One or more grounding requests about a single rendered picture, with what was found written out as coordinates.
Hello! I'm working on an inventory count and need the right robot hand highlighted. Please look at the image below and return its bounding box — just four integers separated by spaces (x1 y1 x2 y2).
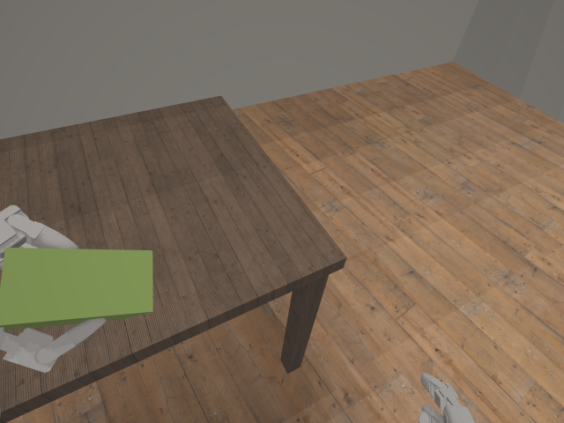
419 373 475 423

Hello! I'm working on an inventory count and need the left robot hand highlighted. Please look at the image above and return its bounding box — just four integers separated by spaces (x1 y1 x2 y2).
0 205 106 373

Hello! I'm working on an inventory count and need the table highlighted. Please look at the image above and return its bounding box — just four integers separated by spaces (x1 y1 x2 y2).
0 96 347 423

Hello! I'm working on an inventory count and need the sponge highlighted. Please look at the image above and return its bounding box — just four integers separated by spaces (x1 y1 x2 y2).
0 248 153 330

